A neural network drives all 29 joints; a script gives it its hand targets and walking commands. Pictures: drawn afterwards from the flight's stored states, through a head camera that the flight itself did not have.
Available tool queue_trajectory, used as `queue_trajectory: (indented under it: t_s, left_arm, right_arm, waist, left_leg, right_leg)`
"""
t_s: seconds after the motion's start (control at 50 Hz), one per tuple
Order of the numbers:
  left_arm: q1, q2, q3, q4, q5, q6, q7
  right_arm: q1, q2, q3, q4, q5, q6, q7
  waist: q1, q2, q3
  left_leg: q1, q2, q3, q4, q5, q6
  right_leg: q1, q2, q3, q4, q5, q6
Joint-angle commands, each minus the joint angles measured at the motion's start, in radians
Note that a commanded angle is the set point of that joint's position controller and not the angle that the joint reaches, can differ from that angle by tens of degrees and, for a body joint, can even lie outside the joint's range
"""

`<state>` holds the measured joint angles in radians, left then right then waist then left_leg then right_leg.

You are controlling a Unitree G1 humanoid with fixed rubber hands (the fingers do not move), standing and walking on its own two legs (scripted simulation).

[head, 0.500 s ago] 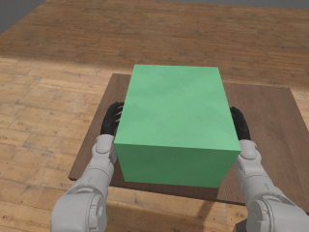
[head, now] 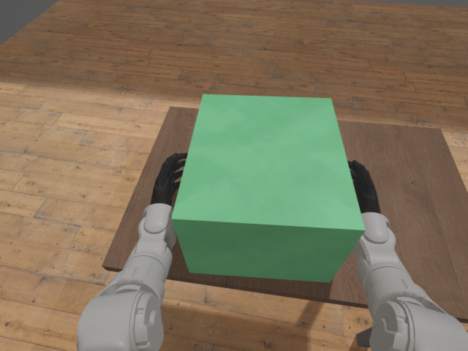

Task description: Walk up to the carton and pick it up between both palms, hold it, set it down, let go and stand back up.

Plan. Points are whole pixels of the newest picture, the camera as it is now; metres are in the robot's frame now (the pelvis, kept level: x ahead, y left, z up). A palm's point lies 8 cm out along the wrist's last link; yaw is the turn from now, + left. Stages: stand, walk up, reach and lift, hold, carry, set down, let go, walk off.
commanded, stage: set down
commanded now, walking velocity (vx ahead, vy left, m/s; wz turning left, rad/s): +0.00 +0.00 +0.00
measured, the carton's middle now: (262, 182) +0.44 -0.02 +0.00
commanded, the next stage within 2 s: none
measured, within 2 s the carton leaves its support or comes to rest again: rests again in 0.22 s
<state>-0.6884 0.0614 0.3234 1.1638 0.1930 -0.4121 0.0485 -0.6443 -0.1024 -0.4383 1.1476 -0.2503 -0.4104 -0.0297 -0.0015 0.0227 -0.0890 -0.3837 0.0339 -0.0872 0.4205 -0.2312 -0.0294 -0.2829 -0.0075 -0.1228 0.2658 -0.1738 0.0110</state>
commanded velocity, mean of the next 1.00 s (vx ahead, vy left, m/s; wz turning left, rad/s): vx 0.00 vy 0.00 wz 0.00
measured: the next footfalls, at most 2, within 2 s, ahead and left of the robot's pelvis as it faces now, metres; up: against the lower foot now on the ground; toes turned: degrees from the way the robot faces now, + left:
none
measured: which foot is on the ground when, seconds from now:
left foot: down 0.00-1.00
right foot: down 0.00-1.00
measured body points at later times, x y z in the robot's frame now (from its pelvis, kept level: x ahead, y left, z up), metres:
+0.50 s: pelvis +0.00 -0.02 -0.01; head +0.07 -0.03 +0.44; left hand +0.39 +0.17 -0.01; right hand +0.39 -0.21 -0.01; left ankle -0.03 +0.13 -0.74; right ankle -0.04 -0.12 -0.74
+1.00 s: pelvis -0.03 -0.03 -0.02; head +0.04 -0.04 +0.43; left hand +0.39 +0.18 +0.02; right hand +0.39 -0.25 +0.01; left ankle -0.03 +0.13 -0.74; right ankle -0.04 -0.12 -0.74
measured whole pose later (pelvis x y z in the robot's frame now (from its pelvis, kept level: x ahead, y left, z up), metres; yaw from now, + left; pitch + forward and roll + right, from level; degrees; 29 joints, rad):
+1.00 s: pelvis -0.03 -0.03 -0.02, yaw +0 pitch +17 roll +0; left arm -0.85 0.24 -0.01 1.42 -0.33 -0.42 0.05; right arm -0.81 -0.25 0.00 1.32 0.33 -0.32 -0.06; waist 0.00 0.02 -0.18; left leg -0.61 0.04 -0.09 0.53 -0.23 -0.06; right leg -0.60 -0.02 -0.12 0.56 -0.26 -0.02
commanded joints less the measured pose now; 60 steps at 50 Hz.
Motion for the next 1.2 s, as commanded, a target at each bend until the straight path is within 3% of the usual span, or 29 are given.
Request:
queue_trajectory:
  t_s: [0.0,0.08,0.14,0.2,0.28,0.38,0.42,0.44,0.5,0.54,0.56,0.6,0.66,0.68,0.82,0.96,0.98,1.0,1.06,1.18]
  left_arm:
    - [-0.470,-0.427,-0.147,-0.097,0.071,-0.021,-0.080]
    - [-0.442,-0.302,-0.132,-0.106,0.052,-0.019,-0.049]
    - [-0.425,-0.115,-0.131,-0.100,-0.004,-0.007,-0.002]
    - [-0.458,0.034,-0.173,-0.099,-0.091,0.002,0.051]
    - [-0.518,0.088,-0.231,-0.051,-0.226,-0.018,0.077]
    - [-0.529,0.187,-0.252,0.004,-0.311,-0.085,0.050]
    - [-0.532,0.267,-0.236,-0.025,-0.331,-0.111,0.042]
    - [-0.542,0.290,-0.243,-0.034,-0.343,-0.116,0.036]
    - [-0.531,0.304,-0.236,0.060,-0.356,-0.122,0.009]
    - [-0.551,0.318,-0.229,0.065,-0.373,-0.133,0.000]
    - [-0.559,0.305,-0.245,0.096,-0.379,-0.132,-0.005]
    - [-0.590,0.353,-0.234,0.080,-0.395,-0.130,-0.001]
    - [-0.609,0.367,-0.262,0.113,-0.422,-0.124,-0.006]
    - [-0.628,0.394,-0.259,0.065,-0.426,-0.119,0.000]
    - [-0.653,0.438,-0.303,0.125,-0.483,-0.079,-0.004]
    - [-0.667,0.495,-0.329,0.089,-0.543,-0.022,-0.023]
    - [-0.667,0.485,-0.343,0.093,-0.549,-0.017,-0.025]
    - [-0.688,0.507,-0.340,0.040,-0.557,-0.012,-0.023]
    - [-0.701,0.524,-0.349,0.030,-0.575,0.035,-0.022]
    - [-0.733,0.551,-0.367,-0.071,-0.591,0.124,-0.027]
  right_arm:
    - [-0.538,0.388,0.085,0.031,-0.096,-0.066,0.141]
    - [-0.524,0.262,0.063,0.036,-0.062,-0.071,0.115]
    - [-0.501,0.046,0.056,0.107,0.016,-0.066,0.074]
    - [-0.529,-0.113,0.131,0.142,0.143,-0.060,0.026]
    - [-0.610,-0.120,0.273,0.111,0.281,-0.043,0.003]
    - [-0.584,-0.163,0.357,0.130,0.338,-0.059,-0.020]
    - [-0.596,-0.225,0.374,0.070,0.363,-0.078,-0.032]
    - [-0.597,-0.239,0.378,0.058,0.374,-0.083,-0.040]
    - [-0.595,-0.232,0.410,0.113,0.391,-0.081,-0.053]
    - [-0.609,-0.241,0.424,0.096,0.403,-0.089,-0.055]
    - [-0.614,-0.236,0.426,0.133,0.406,-0.085,-0.055]
    - [-0.632,-0.274,0.426,0.125,0.421,-0.081,-0.056]
    - [-0.644,-0.283,0.441,0.150,0.446,-0.063,-0.051]
    - [-0.648,-0.320,0.430,0.126,0.455,-0.060,-0.051]
    - [-0.674,-0.362,0.487,0.120,0.540,0.005,-0.035]
    - [-0.722,-0.415,0.538,-0.031,0.619,0.057,-0.021]
    - [-0.719,-0.412,0.533,-0.023,0.618,0.061,-0.019]
    - [-0.735,-0.435,0.528,-0.080,0.625,0.066,-0.016]
    - [-0.760,-0.445,0.538,-0.101,0.651,0.101,-0.008]
    - [-0.796,-0.490,0.530,-0.178,0.671,0.164,-0.002]
  waist:
    - [-0.030,0.021,-0.397]
    - [-0.025,0.029,-0.418]
    - [-0.028,0.040,-0.411]
    - [-0.010,0.048,-0.421]
    - [0.011,0.011,-0.534]
    - [-0.003,-0.007,-0.693]
    - [0.002,-0.023,-0.809]
    - [-0.011,-0.023,-0.834]
    - [-0.013,-0.058,-0.794]
    - [-0.012,-0.065,-0.811]
    - [-0.027,-0.070,-0.791]
    - [-0.014,-0.060,-0.830]
    - [-0.019,-0.056,-0.808]
    - [-0.024,-0.038,-0.844]
    - [-0.014,-0.057,-0.810]
    - [-0.001,-0.106,-0.826]
    - [-0.015,-0.110,-0.810]
    - [-0.007,-0.103,-0.856]
    - [0.005,-0.116,-0.822]
    - [0.000,-0.114,-0.835]
  left_leg:
    - [0.232,-0.009,0.131,-0.036,0.475,-0.077]
    - [0.247,-0.007,0.135,-0.027,0.492,-0.078]
    - [0.247,0.000,0.130,-0.010,0.497,-0.088]
    - [0.201,-0.002,0.141,0.011,0.442,-0.086]
    - [0.071,-0.016,0.144,0.078,0.415,-0.059]
    - [-0.015,-0.037,0.135,0.159,0.471,-0.048]
    - [-0.046,-0.046,0.143,0.180,0.491,-0.050]
    - [-0.072,-0.050,0.144,0.191,0.489,-0.053]
    - [-0.196,-0.063,0.150,0.184,0.424,-0.037]
    - [-0.223,-0.065,0.152,0.181,0.414,-0.035]
    - [-0.232,-0.063,0.148,0.184,0.400,-0.034]
    - [-0.229,-0.057,0.151,0.188,0.405,-0.038]
    - [-0.216,-0.056,0.150,0.190,0.372,-0.035]
    - [-0.186,-0.050,0.149,0.195,0.392,-0.042]
    - [-0.181,-0.052,0.144,0.208,0.331,-0.026]
    - [-0.220,-0.058,0.140,0.211,0.320,-0.007]
    - [-0.230,-0.059,0.134,0.210,0.310,-0.001]
    - [-0.207,-0.058,0.135,0.206,0.319,-0.006]
    - [-0.196,-0.058,0.128,0.201,0.323,0.000]
    - [-0.138,-0.061,0.115,0.183,0.352,-0.008]
  right_leg:
    - [-0.046,0.049,-0.008,0.026,0.196,-0.023]
    - [-0.045,0.051,0.000,0.031,0.208,-0.019]
    - [-0.071,0.058,0.008,0.037,0.196,-0.024]
    - [-0.094,0.064,0.027,0.053,0.184,-0.024]
    - [-0.112,0.055,0.058,0.130,0.227,-0.011]
    - [-0.070,0.034,0.076,0.231,0.423,0.016]
    - [-0.004,0.025,0.091,0.273,0.564,0.034]
    - [0.021,0.023,0.095,0.293,0.612,0.043]
    - [0.077,-0.001,0.115,0.328,0.674,0.065]
    - [0.085,-0.004,0.116,0.341,0.676,0.073]
    - [0.065,-0.003,0.114,0.346,0.658,0.074]
    - [0.049,-0.002,0.113,0.346,0.641,0.071]
    - [-0.003,0.004,0.105,0.338,0.561,0.065]
    - [-0.011,0.005,0.100,0.339,0.562,0.062]
    - [-0.085,0.009,0.097,0.333,0.443,0.055]
    - [-0.033,0.000,0.114,0.350,0.506,0.069]
    - [-0.036,-0.004,0.114,0.352,0.501,0.070]
    - [-0.033,0.000,0.111,0.350,0.498,0.073]
    - [-0.031,0.001,0.111,0.337,0.491,0.076]
    - [0.005,0.004,0.108,0.312,0.539,0.085]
